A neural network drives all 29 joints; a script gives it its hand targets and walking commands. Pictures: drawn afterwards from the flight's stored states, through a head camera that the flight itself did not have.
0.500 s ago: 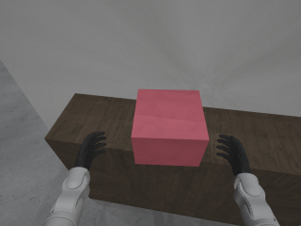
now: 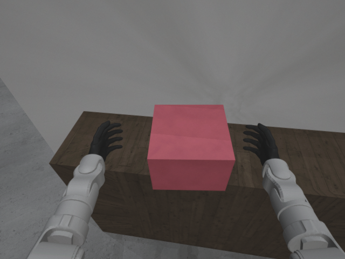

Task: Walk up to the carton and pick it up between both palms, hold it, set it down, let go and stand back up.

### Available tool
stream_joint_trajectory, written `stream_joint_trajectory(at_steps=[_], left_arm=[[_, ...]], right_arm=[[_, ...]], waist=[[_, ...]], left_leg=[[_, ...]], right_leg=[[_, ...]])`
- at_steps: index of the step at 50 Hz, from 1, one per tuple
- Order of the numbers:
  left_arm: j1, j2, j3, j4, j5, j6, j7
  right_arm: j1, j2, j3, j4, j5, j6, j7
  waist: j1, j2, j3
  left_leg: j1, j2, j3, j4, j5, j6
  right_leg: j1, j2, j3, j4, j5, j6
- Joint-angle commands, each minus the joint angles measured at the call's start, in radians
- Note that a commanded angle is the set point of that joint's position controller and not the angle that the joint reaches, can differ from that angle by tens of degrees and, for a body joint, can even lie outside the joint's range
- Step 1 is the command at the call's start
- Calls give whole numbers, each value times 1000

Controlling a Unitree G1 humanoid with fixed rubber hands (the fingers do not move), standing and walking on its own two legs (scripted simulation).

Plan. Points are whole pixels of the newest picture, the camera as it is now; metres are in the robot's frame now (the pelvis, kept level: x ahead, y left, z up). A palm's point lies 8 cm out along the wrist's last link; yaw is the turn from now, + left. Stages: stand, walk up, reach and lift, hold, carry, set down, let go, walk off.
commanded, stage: reach and lift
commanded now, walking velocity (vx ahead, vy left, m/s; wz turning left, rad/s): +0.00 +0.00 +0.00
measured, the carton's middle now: (188, 146) +0.44 -0.05 -0.02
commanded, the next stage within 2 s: none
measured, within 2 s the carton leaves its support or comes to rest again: neither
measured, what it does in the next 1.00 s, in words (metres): stands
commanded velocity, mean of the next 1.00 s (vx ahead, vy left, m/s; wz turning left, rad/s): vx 0.00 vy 0.00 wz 0.00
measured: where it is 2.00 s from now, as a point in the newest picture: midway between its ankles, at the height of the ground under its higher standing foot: outside the picture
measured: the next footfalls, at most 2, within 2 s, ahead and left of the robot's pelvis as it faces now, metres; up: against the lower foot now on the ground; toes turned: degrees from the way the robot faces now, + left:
none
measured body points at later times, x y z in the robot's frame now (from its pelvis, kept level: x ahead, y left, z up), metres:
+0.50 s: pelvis -0.01 +0.00 +0.00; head +0.02 -0.01 +0.45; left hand +0.44 +0.19 +0.11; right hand +0.42 -0.23 +0.10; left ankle -0.01 +0.11 -0.75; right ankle -0.02 -0.12 -0.75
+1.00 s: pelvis -0.01 +0.00 +0.00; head +0.05 -0.01 +0.44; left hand +0.46 +0.19 +0.08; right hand +0.43 -0.22 +0.07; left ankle -0.01 +0.11 -0.75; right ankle -0.02 -0.12 -0.75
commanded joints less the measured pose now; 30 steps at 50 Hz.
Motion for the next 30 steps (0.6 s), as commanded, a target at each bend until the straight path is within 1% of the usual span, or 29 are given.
stream_joint_trajectory(at_steps=[1,2,3,4,5,6,7,8,9,10,11,12,13,14,16,17,18,19,20,21,22,23,24,25,26,27,28,29,30], left_arm=[[-343,125,60,-52,12,-23,-12],[-374,142,70,-61,13,-26,-12],[-423,147,61,-56,7,-26,-12],[-414,136,64,-29,7,-25,-13],[-508,159,63,-32,-5,-23,-8],[-495,163,66,-20,-8,-27,-2],[-530,159,48,-12,-14,-26,0],[-585,171,38,-7,-23,-27,4],[-610,188,49,8,-27,-25,12],[-610,182,39,34,-43,-24,15],[-641,188,24,43,-53,-27,18],[-637,187,22,64,-56,-26,19],[-663,197,24,109,-55,-19,16],[-677,206,29,107,-61,-15,15],[-658,200,27,170,-59,-8,6],[-703,214,32,161,-70,-6,4],[-706,221,31,167,-62,-5,5],[-710,216,35,188,-57,-4,3],[-762,234,40,185,-58,-2,2],[-779,234,32,174,-66,-2,7],[-794,232,26,171,-74,1,9],[-832,247,30,192,-70,5,12],[-823,251,35,214,-62,12,13],[-849,256,33,211,-72,15,17],[-866,257,28,236,-70,22,16],[-884,261,24,212,-82,22,19],[-903,253,6,210,-89,21,20],[-915,253,9,231,-94,23,21],[-931,253,3,234,-96,25,20]], right_arm=[[-358,-130,-9,-57,12,-30,-12],[-386,-132,-13,-53,16,-30,-14],[-422,-134,-16,-30,20,-28,-13],[-434,-128,-4,-42,18,-29,-13],[-531,-148,-24,-67,15,-23,-15],[-525,-144,-23,-60,18,-19,-15],[-551,-137,-21,-33,15,-13,-10],[-609,-145,-34,-58,12,-10,-9],[-635,-148,-36,-49,10,-3,-8],[-632,-138,-26,-24,4,5,-7],[-658,-145,-29,-12,5,11,-5],[-666,-153,-33,-5,0,15,-5],[-693,-152,-32,43,-8,27,-5],[-706,-155,-32,25,-8,30,-6],[-702,-134,-3,80,4,38,-6],[-763,-159,-11,66,4,42,-9],[-752,-151,-5,78,15,43,-12],[-757,-146,-2,104,17,43,-13],[-814,-160,-10,106,20,45,-15],[-829,-164,-8,99,23,45,-15],[-839,-169,-1,98,24,46,-17],[-874,-170,-15,121,27,50,-19],[-860,-170,-1,147,24,57,-20],[-885,-175,-5,155,33,65,-22],[-887,-170,-4,194,32,70,-23],[-910,-168,-4,187,37,72,-22],[-934,-169,-1,180,40,74,-21],[-960,-175,-3,172,32,75,-18],[-972,-175,2,181,44,79,-16]], waist=[[-1,-29,-278],[5,-17,-288],[2,-6,-286],[5,-27,-292],[4,-19,-320],[-1,-26,-327],[-3,-27,-350],[-8,-16,-375],[3,-17,-379],[-16,-42,-395],[-17,-33,-411],[-19,-35,-434],[-21,-33,-401],[-22,-25,-450],[-16,-36,-421],[-18,-27,-468],[-13,-17,-470],[-20,-27,-479],[-17,-23,-494],[-19,-5,-509],[-21,-15,-508],[-25,-9,-498],[-28,-9,-499],[-28,-2,-522],[-31,7,-502],[-35,12,-543],[-38,19,-546],[-39,11,-562],[-39,18,-549]], left_leg=[[283,-29,-80,49,375,-24],[297,-27,-81,49,387,-27],[302,-30,-74,48,361,-24],[305,-32,-76,42,356,-26],[282,-24,-80,47,330,-25],[279,-24,-75,53,328,-20],[279,-26,-74,50,321,-19],[281,-28,-72,55,302,-17],[275,-26,-72,59,306,-14],[272,-26,-78,70,306,-12],[276,-22,-84,71,310,-15],[293,-18,-88,70,318,-16],[280,-19,-87,76,311,-22],[281,-21,-82,86,335,-20],[257,-28,-84,86,370,-25],[264,-23,-88,82,376,-32],[266,-25,-87,81,397,-35],[269,-31,-85,81,418,-40],[271,-25,-88,81,421,-43],[267,-24,-87,86,430,-45],[265,-26,-87,91,439,-51],[265,-26,-91,91,437,-44],[272,-28,-87,87,422,-51],[283,-26,-87,96,436,-49],[277,-26,-87,92,423,-51],[294,-28,-89,98,451,-56],[298,-27,-92,103,459,-61],[308,-21,-94,103,471,-63],[297,-24,-91,109,484,-67]], right_leg=[[-20,36,31,-23,261,14],[-29,40,32,-25,263,11],[-50,39,30,-29,229,9],[-60,37,28,-37,222,7],[-63,34,26,-27,204,8],[-65,35,31,-17,202,7],[-75,33,29,-19,192,9],[-93,29,28,-17,170,9],[-109,28,26,-12,174,10],[-107,29,27,-12,173,15],[-118,30,23,-5,170,14],[-135,36,15,-4,173,13],[-151,36,20,-14,167,11],[-131,30,24,-8,206,13],[-91,31,30,-8,262,17],[-71,40,24,-4,262,20],[-78,39,33,-8,282,22],[-72,42,33,-8,308,25],[-83,44,32,-8,293,27],[-81,43,30,-3,307,25],[-80,46,31,-6,308,24],[-104,42,39,-6,309,24],[-108,48,27,-9,294,27],[-114,47,30,-7,310,28],[-123,45,32,-12,299,25],[-126,45,28,-11,314,30],[-144,44,35,-14,309,23],[-146,44,30,-15,317,25],[-159,44,31,-17,330,26]])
